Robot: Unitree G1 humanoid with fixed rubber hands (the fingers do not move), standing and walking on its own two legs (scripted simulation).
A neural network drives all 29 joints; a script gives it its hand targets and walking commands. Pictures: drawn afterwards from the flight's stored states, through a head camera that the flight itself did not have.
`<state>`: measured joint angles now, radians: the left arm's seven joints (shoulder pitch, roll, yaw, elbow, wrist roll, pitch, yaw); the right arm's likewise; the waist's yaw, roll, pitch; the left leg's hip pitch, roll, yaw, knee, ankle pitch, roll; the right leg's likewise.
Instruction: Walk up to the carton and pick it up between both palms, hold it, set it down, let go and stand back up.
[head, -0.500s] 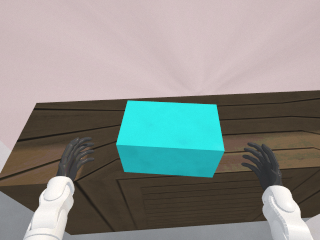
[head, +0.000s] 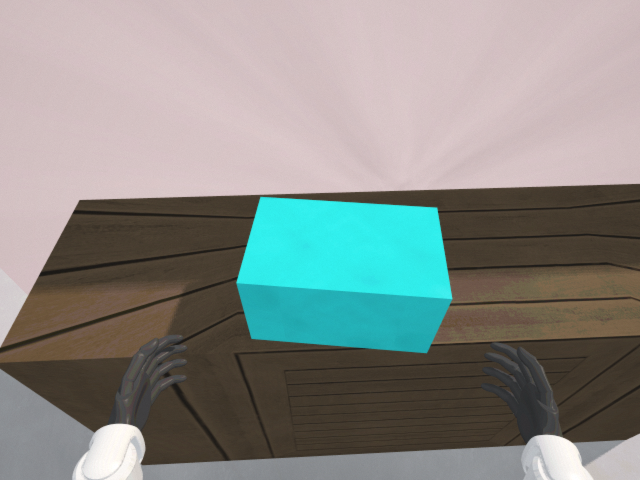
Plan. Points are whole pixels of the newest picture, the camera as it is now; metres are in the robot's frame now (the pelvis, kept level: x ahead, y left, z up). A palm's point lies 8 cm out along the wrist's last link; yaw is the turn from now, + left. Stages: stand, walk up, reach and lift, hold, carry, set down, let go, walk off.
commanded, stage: set down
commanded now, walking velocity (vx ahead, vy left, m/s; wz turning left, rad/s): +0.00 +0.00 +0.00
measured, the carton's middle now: (342, 274) +0.41 +0.00 -0.02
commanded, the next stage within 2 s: let go in 1.00 s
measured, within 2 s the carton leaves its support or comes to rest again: neither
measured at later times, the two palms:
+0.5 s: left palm (150, 430) +0.18 +0.24 -0.04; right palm (527, 445) +0.18 -0.22 -0.05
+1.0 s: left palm (165, 452) +0.16 +0.23 -0.08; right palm (522, 469) +0.16 -0.22 -0.08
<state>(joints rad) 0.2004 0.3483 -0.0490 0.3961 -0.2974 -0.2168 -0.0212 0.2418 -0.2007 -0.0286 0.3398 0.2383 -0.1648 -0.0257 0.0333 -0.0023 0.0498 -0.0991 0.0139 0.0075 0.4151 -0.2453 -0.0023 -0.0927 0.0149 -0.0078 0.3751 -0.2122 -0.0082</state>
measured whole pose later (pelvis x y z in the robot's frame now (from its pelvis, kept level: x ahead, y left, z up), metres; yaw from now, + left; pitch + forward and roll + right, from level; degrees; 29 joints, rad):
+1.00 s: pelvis +0.01 -0.01 +0.00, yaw -1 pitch -5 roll +0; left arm 0.23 0.21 0.01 0.51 -0.01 0.10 -0.01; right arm 0.20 -0.16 -0.01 0.71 0.01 -0.19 0.00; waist 0.02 -0.01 0.08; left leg -0.03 0.03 0.02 0.37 -0.25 -0.01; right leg -0.04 0.03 0.01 0.35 -0.22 -0.02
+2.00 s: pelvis +0.00 +0.01 -0.02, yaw -9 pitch +1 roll +1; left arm 0.32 0.19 0.02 0.68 0.04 -0.01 0.01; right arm 0.30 -0.23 -0.07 0.89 -0.04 0.05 0.01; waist -0.03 0.00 -0.01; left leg -0.24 0.04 0.16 0.57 -0.34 0.02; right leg -0.33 0.04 0.13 0.61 -0.29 0.01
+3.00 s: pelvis +0.00 +0.02 -0.01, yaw -11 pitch -2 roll +1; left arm 0.29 0.14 0.01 1.01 0.02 0.01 0.05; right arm 0.30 -0.17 -0.05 1.11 -0.02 0.04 -0.03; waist -0.03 0.01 0.03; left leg -0.14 0.03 0.20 0.50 -0.33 0.03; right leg -0.26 0.04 0.17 0.56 -0.27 0.03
